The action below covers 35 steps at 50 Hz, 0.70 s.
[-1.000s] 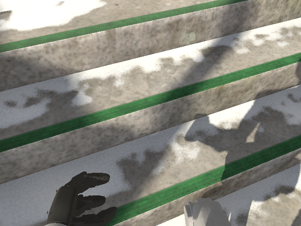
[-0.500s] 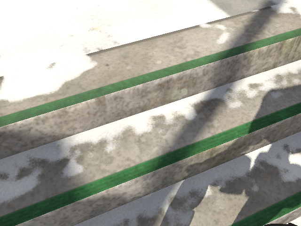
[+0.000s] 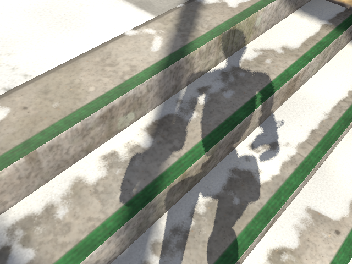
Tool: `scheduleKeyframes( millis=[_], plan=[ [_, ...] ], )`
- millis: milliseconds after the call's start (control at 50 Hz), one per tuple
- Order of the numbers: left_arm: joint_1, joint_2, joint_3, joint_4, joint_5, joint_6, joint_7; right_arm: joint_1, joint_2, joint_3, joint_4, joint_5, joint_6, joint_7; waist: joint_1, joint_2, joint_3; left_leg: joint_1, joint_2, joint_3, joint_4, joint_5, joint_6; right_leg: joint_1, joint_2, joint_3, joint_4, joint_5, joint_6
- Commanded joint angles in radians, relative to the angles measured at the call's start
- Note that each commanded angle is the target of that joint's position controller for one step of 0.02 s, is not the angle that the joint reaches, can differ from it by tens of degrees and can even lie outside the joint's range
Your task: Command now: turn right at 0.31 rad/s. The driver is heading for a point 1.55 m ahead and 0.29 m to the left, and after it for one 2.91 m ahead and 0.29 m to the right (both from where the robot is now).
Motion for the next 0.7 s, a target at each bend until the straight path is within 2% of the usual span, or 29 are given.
scheduleKeyframes(
  millis=[20,40,60,100,120,140,160,180,200,220,240,260,280,300,340,380,400,420,440,460,480,500,520,540,580,600,640,660,700],
  plan=[
    [-0.132,0.079,0.034,-0.097,0.009,-0.020,0.053,-0.035,0.019,0.027,-0.039,0.008,0.023,0.027,0.017,0.092,-0.043,0.178,0.271,-0.201,-0.064,0.758,0.237,-0.257,-0.007,-0.018,0.295,0.044,0.030],
    [-0.156,0.054,0.024,-0.104,0.000,-0.027,0.060,0.008,0.009,0.031,-0.020,0.006,0.041,0.040,0.009,0.098,-0.045,0.198,0.247,-0.187,-0.056,0.706,0.240,-0.291,0.002,-0.019,0.278,0.060,0.032],
    [-0.133,0.055,0.028,-0.076,0.003,-0.029,0.065,0.028,0.010,0.039,-0.012,0.013,0.045,0.051,0.010,0.120,-0.043,0.201,0.210,-0.161,-0.052,0.634,0.230,-0.289,0.006,-0.018,0.249,0.132,0.031],
    [-0.057,0.059,0.035,-0.009,-0.003,-0.044,0.057,0.002,0.039,0.065,-0.008,0.042,0.043,0.100,0.052,0.129,-0.023,0.119,0.177,-0.152,-0.044,0.454,0.192,-0.212,-0.028,-0.021,0.136,0.178,0.068],
    [0.030,0.013,0.022,-0.022,0.036,0.041,-0.004,0.101,-0.147,-0.028,0.058,0.050,0.018,-0.036,0.088,0.041,0.019,0.144,0.191,-0.184,-0.070,0.404,0.167,-0.135,-0.103,-0.158,-0.026,0.151,0.052],
    [0.004,-0.005,0.014,-0.017,0.031,0.077,-0.023,0.140,-0.153,-0.023,0.085,0.049,0.014,-0.081,0.066,0.039,0.052,0.147,0.185,-0.215,-0.079,0.419,0.167,-0.125,-0.122,-0.211,-0.114,0.158,0.059],
    [-0.079,0.014,0.009,0.004,0.015,0.023,-0.016,0.073,-0.067,0.026,0.048,0.044,0.017,0.017,0.008,0.251,0.004,0.076,0.183,-0.262,-0.107,0.270,0.200,-0.154,-0.100,-0.142,-0.031,0.121,0.087],
    [-0.110,0.011,0.002,-0.019,-0.004,0.007,-0.006,0.013,-0.042,0.029,0.041,0.041,0.015,0.056,0.045,0.146,0.019,0.099,0.227,-0.315,-0.129,0.089,0.176,-0.143,-0.184,-0.137,-0.272,0.031,0.110],
    [-0.127,0.013,-0.002,-0.022,0.007,0.009,0.001,-0.020,-0.105,0.003,0.016,0.053,-0.001,0.065,0.042,0.115,0.029,-0.015,0.197,-0.287,-0.150,-0.010,0.165,0.000,-0.174,-0.240,-0.380,-0.014,0.110],
    [-0.152,0.034,0.004,-0.029,0.025,0.020,0.010,0.025,-0.177,-0.029,0.028,0.057,-0.012,0.058,0.005,0.146,0.046,-0.036,0.206,-0.337,-0.169,-0.027,0.196,0.044,-0.140,-0.289,-0.436,-0.056,0.102],
    [-0.156,0.048,0.004,-0.041,0.027,0.028,0.023,0.053,-0.207,-0.046,0.039,0.041,-0.021,0.049,-0.017,0.188,0.048,-0.004,0.256,-0.404,-0.169,0.054,0.239,0.029,-0.144,-0.273,-0.447,0.013,0.075],
    [-0.140,0.032,0.001,-0.048,0.024,0.025,0.029,0.018,-0.177,-0.037,0.022,0.031,-0.034,0.042,-0.010,0.202,0.042,-0.003,0.311,-0.458,-0.137,0.170,0.248,0.056,-0.184,-0.205,-0.397,0.099,0.040],
    [-0.127,0.043,0.001,-0.065,0.012,0.016,0.040,-0.030,-0.130,-0.022,0.002,0.026,-0.046,0.039,0.007,0.175,0.015,0.018,0.313,-0.459,-0.107,0.275,0.253,0.065,-0.191,-0.187,-0.414,0.098,0.014],
    [-0.127,0.034,-0.004,-0.092,0.002,-0.001,0.045,-0.068,-0.109,-0.015,-0.005,0.025,-0.054,0.032,0.017,0.170,-0.005,0.056,0.296,-0.450,-0.067,0.421,0.245,0.072,-0.186,-0.197,-0.474,0.112,-0.017],
    [-0.104,0.017,-0.009,-0.106,0.001,-0.023,0.040,-0.072,-0.134,-0.021,0.015,0.038,-0.036,0.021,0.039,0.127,-0.038,0.070,0.263,-0.424,-0.024,0.573,0.223,0.194,-0.162,-0.257,-0.671,0.292,-0.079],
    [-0.088,0.047,0.003,-0.127,-0.003,-0.044,0.038,-0.021,-0.132,-0.025,0.040,0.031,-0.012,0.008,0.027,0.118,-0.067,-0.006,0.195,-0.370,0.023,0.453,0.145,0.370,-0.192,-0.243,-0.754,0.507,-0.152],
    [-0.040,0.123,0.023,-0.134,0.005,-0.061,0.050,0.089,-0.057,-0.005,0.029,0.018,-0.004,0.002,-0.016,-0.056,-0.203,-0.132,0.068,-0.226,0.198,0.239,0.032,0.617,-0.349,-0.088,-0.694,0.981,-0.334],
    [0.070,0.157,0.046,-0.138,0.011,-0.067,0.051,0.080,-0.063,0.000,0.009,0.001,-0.008,0.010,0.068,-0.180,-0.231,-0.358,-0.054,-0.128,0.431,-0.210,-0.078,0.776,-0.575,0.179,-0.791,1.096,-0.539],
    [0.121,0.172,0.066,-0.125,0.033,-0.075,0.051,0.031,-0.170,-0.046,0.010,0.003,-0.009,0.008,0.113,-0.123,-0.183,-0.438,-0.060,-0.111,0.938,-0.433,-0.153,0.695,-0.677,0.240,-0.837,1.063,-0.572],
    [0.064,0.141,0.051,-0.117,0.054,-0.083,0.040,0.051,-0.189,-0.061,0.032,0.023,-0.014,0.000,0.061,0.020,-0.121,-0.480,-0.029,-0.168,1.164,-0.320,-0.158,0.576,-0.632,0.129,-0.832,0.913,-0.471],
    [-0.051,0.073,0.020,-0.150,0.054,-0.079,0.022,0.086,-0.200,-0.073,0.059,0.025,-0.016,-0.015,0.019,-0.022,-0.067,-0.464,-0.026,-0.225,1.187,-0.188,-0.158,0.462,-0.567,0.023,-0.860,0.844,-0.408],
    [-0.139,0.008,-0.012,-0.172,0.031,-0.071,0.015,0.055,-0.198,-0.076,0.047,0.011,-0.019,-0.020,-0.004,-0.062,-0.056,-0.448,-0.031,-0.226,1.188,-0.108,-0.150,0.414,-0.517,-0.055,-0.872,0.824,-0.367],
    [-0.189,-0.022,-0.028,-0.190,0.022,-0.061,0.020,0.006,-0.178,-0.069,0.024,-0.008,-0.021,-0.011,-0.017,-0.055,-0.069,-0.440,-0.025,-0.183,1.190,-0.087,-0.157,0.419,-0.469,-0.124,-0.872,0.769,-0.341],
    [-0.189,-0.041,-0.040,-0.194,0.022,-0.059,0.025,0.000,-0.155,-0.060,0.029,-0.011,-0.023,-0.001,-0.017,-0.047,-0.069,-0.450,0.000,-0.162,1.116,-0.052,-0.158,0.444,-0.427,-0.178,-0.887,0.615,-0.315],
    [-0.110,-0.031,-0.042,-0.170,0.012,-0.058,0.019,0.048,-0.143,-0.064,0.085,0.018,-0.020,0.030,0.015,-0.062,0.000,-0.441,0.022,-0.127,0.942,0.021,-0.177,0.452,-0.373,-0.222,-0.941,0.278,-0.262],
    [-0.069,0.021,-0.023,-0.148,0.012,-0.052,0.013,0.063,-0.148,-0.071,0.096,0.027,-0.016,0.044,0.030,-0.090,0.022,-0.395,0.014,-0.058,0.900,-0.019,-0.195,0.421,-0.374,-0.227,-0.985,0.145,-0.263],
    [-0.022,0.101,0.010,-0.122,0.027,-0.049,0.007,0.011,-0.161,-0.076,0.068,0.028,-0.017,0.040,0.070,-0.100,0.049,-0.396,0.021,-0.029,0.762,-0.125,-0.202,0.443,-0.442,-0.182,-1.023,0.019,-0.299],
    [0.003,0.106,0.013,-0.104,0.036,-0.050,0.002,-0.008,-0.162,-0.075,0.058,0.026,-0.019,0.030,0.084,-0.103,0.049,-0.419,0.039,-0.050,0.720,-0.116,-0.182,0.481,-0.492,-0.144,-1.032,0.004,-0.322],
    [-0.033,0.084,0.000,-0.091,0.046,-0.047,-0.016,0.035,-0.168,-0.073,0.062,0.016,-0.018,0.021,0.051,-0.113,0.039,-0.350,0.063,-0.052,0.705,-0.066,-0.110,0.452,-0.544,-0.137,-1.046,-0.022,-0.344]
  ],
)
